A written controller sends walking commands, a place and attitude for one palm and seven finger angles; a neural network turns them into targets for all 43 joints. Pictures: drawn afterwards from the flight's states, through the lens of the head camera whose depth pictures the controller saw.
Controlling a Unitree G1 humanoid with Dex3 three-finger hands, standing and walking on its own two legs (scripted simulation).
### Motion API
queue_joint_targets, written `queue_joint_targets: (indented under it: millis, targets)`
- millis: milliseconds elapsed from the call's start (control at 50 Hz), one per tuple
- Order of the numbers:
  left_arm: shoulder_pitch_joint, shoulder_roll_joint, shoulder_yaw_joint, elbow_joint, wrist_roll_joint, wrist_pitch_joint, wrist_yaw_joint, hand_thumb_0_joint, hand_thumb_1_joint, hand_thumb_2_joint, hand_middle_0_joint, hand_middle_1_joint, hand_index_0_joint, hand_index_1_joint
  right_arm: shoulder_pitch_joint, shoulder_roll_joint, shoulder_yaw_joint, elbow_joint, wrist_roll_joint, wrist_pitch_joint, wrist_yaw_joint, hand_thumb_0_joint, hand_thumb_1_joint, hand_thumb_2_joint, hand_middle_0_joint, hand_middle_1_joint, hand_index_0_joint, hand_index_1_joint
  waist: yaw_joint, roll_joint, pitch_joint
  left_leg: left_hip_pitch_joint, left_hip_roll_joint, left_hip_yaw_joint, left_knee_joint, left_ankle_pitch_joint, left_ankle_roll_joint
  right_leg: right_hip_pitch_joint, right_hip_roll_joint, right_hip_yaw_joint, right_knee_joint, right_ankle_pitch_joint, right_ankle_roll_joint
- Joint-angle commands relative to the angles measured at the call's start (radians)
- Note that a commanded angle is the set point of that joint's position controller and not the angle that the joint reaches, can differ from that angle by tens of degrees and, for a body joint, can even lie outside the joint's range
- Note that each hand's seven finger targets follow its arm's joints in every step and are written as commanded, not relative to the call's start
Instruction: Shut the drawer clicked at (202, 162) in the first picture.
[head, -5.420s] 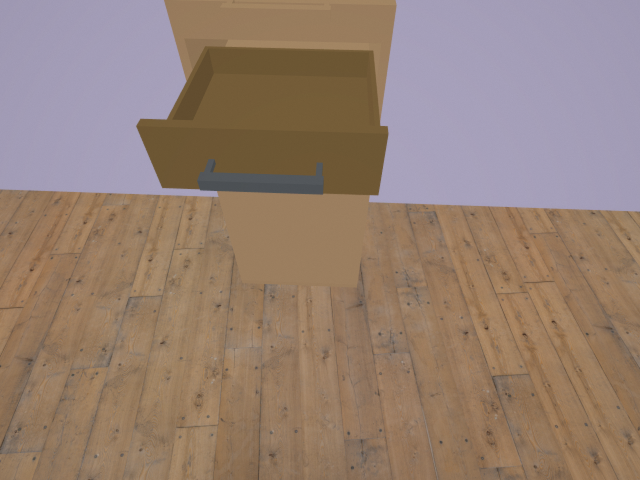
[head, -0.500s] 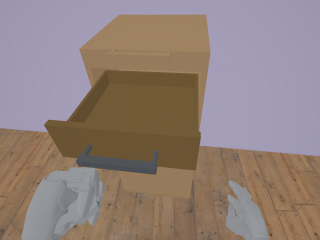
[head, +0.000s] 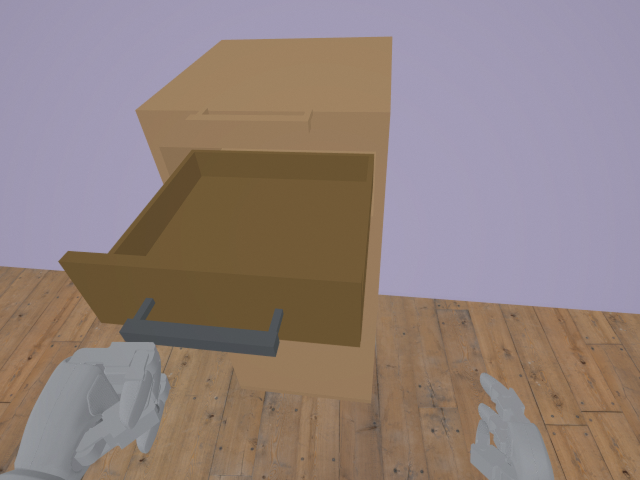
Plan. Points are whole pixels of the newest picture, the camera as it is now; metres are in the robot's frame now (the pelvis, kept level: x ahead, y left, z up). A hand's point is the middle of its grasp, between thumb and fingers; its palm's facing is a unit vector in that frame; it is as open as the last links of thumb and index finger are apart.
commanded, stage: bring the fist close to the handle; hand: left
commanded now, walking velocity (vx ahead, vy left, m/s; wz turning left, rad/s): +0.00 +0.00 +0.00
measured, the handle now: (205, 323) +0.28 +0.18 +0.08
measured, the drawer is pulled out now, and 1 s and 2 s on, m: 0.30 0.30 0.28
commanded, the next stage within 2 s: push the drawer shut in 1.32 s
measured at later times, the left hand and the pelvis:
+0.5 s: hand (175, 405) +0.16 +0.16 +0.12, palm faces -0.02 -1.00 -0.04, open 3.3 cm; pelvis +0.00 +0.02 -0.01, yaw +0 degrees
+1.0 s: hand (214, 394) +0.20 +0.15 +0.07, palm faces -0.05 -1.00 -0.02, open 3.2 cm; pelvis +0.00 +0.04 -0.02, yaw -1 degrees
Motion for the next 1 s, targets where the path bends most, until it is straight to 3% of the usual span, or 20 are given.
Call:
queue_joint_targets:
  millis: [0, 40, 60, 80, 140, 240, 260, 300, 360, 420, 460, 480, 560, 620, 660, 740, 800, 860, 900, 980]
  targets:
    - [-0.001, 0.080, 0.108, -0.120, -0.058, -0.096, -0.014, 0.000, 0.900, 0.900, -1.400, -1.600, -1.400, -1.600, -0.151, -0.079, -0.039, -0.167, 0.001, -0.084, -0.002, 0.000, -0.900, -0.900, 0.200, 0.300, 0.200, 0.300, -0.005, -0.164, 0.015, -0.042, -0.015, -0.014, -0.030, 0.222, 0.039, 0.020, -0.128, 0.196, -0.182, 0.328, 0.145]
    - [-0.027, 0.071, 0.086, -0.103, -0.055, -0.124, -0.024, 0.000, 0.900, 0.900, -1.400, -1.600, -1.400, -1.600, -0.147, -0.085, -0.041, -0.161, -0.001, -0.093, -0.002, 0.000, -0.900, -0.900, 0.200, 0.300, 0.200, 0.300, -0.010, -0.144, 0.023, -0.040, -0.018, -0.012, -0.034, 0.223, 0.040, 0.005, -0.124, 0.187, -0.172, 0.333, 0.141]
    - [-0.034, 0.064, 0.076, -0.107, -0.052, -0.139, -0.024, 0.000, 0.900, 0.900, -1.400, -1.600, -1.400, -1.600, -0.159, -0.086, -0.043, -0.155, -0.002, -0.100, 0.001, 0.000, -0.900, -0.900, 0.200, 0.300, 0.200, 0.300, -0.009, -0.091, 0.038, -0.028, -0.020, -0.011, -0.033, 0.230, 0.040, -0.008, -0.120, 0.180, -0.170, 0.332, 0.133]
    - [-0.015, 0.059, 0.066, -0.104, -0.043, -0.151, -0.022, 0.000, 0.900, 0.900, -1.400, -1.600, -1.400, -1.600, -0.137, -0.083, -0.048, -0.156, -0.007, -0.102, 0.004, 0.000, -0.900, -0.900, 0.200, 0.300, 0.200, 0.300, -0.011, -0.116, 0.021, -0.028, -0.020, -0.012, -0.040, 0.242, 0.041, -0.003, -0.118, 0.165, -0.155, 0.351, 0.129]
    - [-0.027, 0.038, 0.010, -0.105, -0.016, -0.185, -0.022, 0.000, 0.900, 0.900, -1.400, -1.600, -1.400, -1.600, -0.134, -0.080, -0.052, -0.160, -0.010, -0.116, 0.011, 0.000, -0.900, -0.900, 0.200, 0.300, 0.200, 0.300, -0.015, -0.087, 0.016, -0.035, -0.023, -0.008, -0.043, 0.249, 0.045, -0.014, -0.110, 0.145, -0.129, 0.349, 0.117]
    - [-0.052, 0.041, -0.001, -0.070, 0.021, -0.229, 0.002, 0.000, 0.900, 0.900, -1.400, -1.600, -1.400, -1.600, -0.130, -0.076, -0.063, -0.152, -0.022, -0.110, 0.017, 0.000, -0.900, -0.900, 0.200, 0.300, 0.200, 0.300, -0.018, -0.108, 0.019, -0.062, -0.025, -0.005, -0.045, 0.226, 0.047, -0.037, -0.099, 0.132, -0.118, 0.259, 0.100]
    - [-0.050, 0.039, 0.000, -0.063, 0.027, -0.234, 0.008, 0.000, 0.900, 0.900, -1.400, -1.600, -1.400, -1.600, -0.145, -0.075, -0.065, -0.145, -0.024, -0.105, 0.018, 0.000, -0.900, -0.900, 0.200, 0.300, 0.200, 0.300, -0.013, -0.079, 0.031, -0.061, -0.025, -0.005, -0.048, 0.219, 0.048, -0.049, -0.090, 0.119, -0.119, 0.226, 0.089]
    - [-0.052, 0.010, -0.025, -0.029, 0.029, -0.236, 0.017, 0.000, 0.900, 0.900, -1.400, -1.600, -1.400, -1.600, -0.132, -0.073, -0.066, -0.153, -0.026, -0.095, 0.018, 0.000, -0.900, -0.900, 0.200, 0.300, 0.200, 0.300, -0.017, -0.103, 0.034, -0.074, -0.025, -0.006, -0.054, 0.212, 0.049, -0.061, -0.084, 0.102, -0.105, 0.197, 0.084]
    - [-0.103, -0.013, -0.062, -0.036, 0.033, -0.244, 0.024, 0.000, 0.900, 0.900, -1.400, -1.600, -1.400, -1.600, -0.136, -0.081, -0.064, -0.156, -0.030, -0.086, 0.022, 0.000, -0.900, -0.900, 0.200, 0.300, 0.200, 0.300, -0.026, -0.058, 0.021, -0.068, -0.025, -0.009, -0.056, 0.202, 0.049, -0.074, -0.077, 0.079, -0.085, 0.174, 0.077]
    - [-0.099, -0.036, -0.099, -0.020, 0.046, -0.243, 0.033, 0.000, 0.900, 0.900, -1.400, -1.600, -1.400, -1.600, -0.116, -0.083, -0.068, -0.167, -0.036, -0.075, 0.026, 0.000, -0.900, -0.900, 0.200, 0.300, 0.200, 0.300, -0.033, -0.100, -0.013, -0.077, -0.023, -0.014, -0.051, 0.215, 0.050, -0.077, -0.075, 0.065, -0.059, 0.190, 0.078]
    - [-0.115, -0.021, -0.093, -0.005, 0.063, -0.246, 0.043, 0.000, 0.900, 0.900, -1.400, -1.600, -1.400, -1.600, -0.121, -0.086, -0.068, -0.163, -0.041, -0.063, 0.030, 0.000, -0.900, -0.900, 0.200, 0.300, 0.200, 0.300, -0.033, -0.086, -0.012, -0.086, -0.022, -0.017, -0.048, 0.213, 0.049, -0.081, -0.073, 0.060, -0.047, 0.181, 0.073]
    - [-0.121, -0.051, -0.131, -0.010, 0.072, -0.248, 0.046, 0.000, 0.900, 0.900, -1.400, -1.600, -1.400, -1.600, -0.110, -0.082, -0.065, -0.174, -0.043, -0.055, 0.032, 0.000, -0.900, -0.900, 0.200, 0.300, 0.200, 0.300, -0.039, -0.081, -0.009, -0.087, -0.023, -0.018, -0.052, 0.215, 0.049, -0.094, -0.072, 0.049, -0.035, 0.179, 0.072]
    - [-0.128, -0.046, -0.130, 0.023, 0.089, -0.251, 0.074, 0.000, 0.900, 0.900, -1.400, -1.600, -1.400, -1.600, -0.107, -0.084, -0.071, -0.184, -0.048, -0.025, 0.034, 0.000, -0.900, -0.900, 0.200, 0.300, 0.200, 0.300, -0.040, -0.101, -0.020, -0.106, -0.020, -0.020, -0.036, 0.224, 0.045, -0.103, -0.068, 0.043, -0.011, 0.191, 0.070]
    - [-0.133, -0.085, -0.177, 0.023, 0.101, -0.261, 0.092, 0.000, 0.900, 0.900, -1.400, -1.600, -1.400, -1.600, -0.095, -0.081, -0.068, -0.208, -0.051, -0.006, 0.039, 0.000, -0.900, -0.900, 0.200, 0.300, 0.200, 0.300, -0.044, -0.098, -0.023, -0.116, -0.019, -0.023, -0.028, 0.235, 0.041, -0.121, -0.066, 0.036, 0.017, 0.195, 0.067]
    - [-0.145, -0.060, -0.152, 0.031, 0.108, -0.271, 0.108, 0.000, 0.900, 0.900, -1.400, -1.600, -1.400, -1.600, -0.089, -0.083, -0.071, -0.207, -0.054, 0.009, 0.040, 0.000, -0.900, -0.900, 0.200, 0.300, 0.200, 0.300, -0.041, -0.084, -0.039, -0.124, -0.018, -0.024, -0.020, 0.248, 0.038, -0.120, -0.063, 0.035, 0.029, 0.203, 0.062]
    - [-0.182, -0.113, -0.231, 0.035, 0.128, -0.295, 0.124, 0.000, 0.900, 0.900, -1.400, -1.600, -1.400, -1.600, -0.068, -0.086, -0.069, -0.231, -0.058, 0.026, 0.049, 0.000, -0.900, -0.900, 0.200, 0.300, 0.200, 0.300, -0.064, -0.075, -0.055, -0.124, -0.014, -0.028, 0.005, 0.266, 0.033, -0.161, -0.063, 0.030, 0.062, 0.211, 0.064]
    - [-0.182, -0.099, -0.220, 0.070, 0.139, -0.307, 0.139, 0.000, 0.900, 0.900, -1.400, -1.600, -1.400, -1.600, -0.055, -0.092, -0.075, -0.236, -0.061, 0.043, 0.051, 0.000, -0.900, -0.900, 0.200, 0.300, 0.200, 0.300, -0.065, -0.103, -0.073, -0.147, -0.014, -0.028, 0.023, 0.260, 0.033, -0.170, -0.060, 0.035, 0.077, 0.210, 0.063]
    - [-0.190, -0.095, -0.219, 0.103, 0.154, -0.313, 0.154, 0.000, 0.900, 0.900, -1.400, -1.600, -1.400, -1.600, -0.054, -0.095, -0.075, -0.243, -0.065, 0.066, 0.054, 0.000, -0.900, -0.900, 0.200, 0.300, 0.200, 0.300, -0.062, -0.093, -0.072, -0.169, -0.016, -0.028, 0.035, 0.264, 0.030, -0.179, -0.060, 0.037, 0.093, 0.212, 0.060]
    - [-0.179, -0.104, -0.226, 0.102, 0.159, -0.319, 0.161, 0.000, 0.900, 0.900, -1.400, -1.600, -1.400, -1.600, -0.044, -0.093, -0.076, -0.258, -0.067, 0.079, 0.058, 0.000, -0.900, -0.900, 0.200, 0.300, 0.200, 0.300, -0.061, -0.100, -0.108, -0.175, -0.017, -0.023, 0.049, 0.293, 0.030, -0.172, -0.060, 0.041, 0.109, 0.242, 0.060]
    - [-0.176, -0.062, -0.181, 0.061, 0.149, -0.336, 0.172, 0.000, 0.900, 0.900, -1.400, -1.600, -1.400, -1.600, -0.043, -0.088, -0.076, -0.266, -0.064, 0.099, 0.058, 0.000, -0.900, -0.900, 0.200, 0.300, 0.200, 0.300, -0.053, -0.078, -0.145, -0.178, -0.017, -0.010, 0.061, 0.302, 0.034, -0.141, -0.062, 0.055, 0.109, 0.273, 0.058]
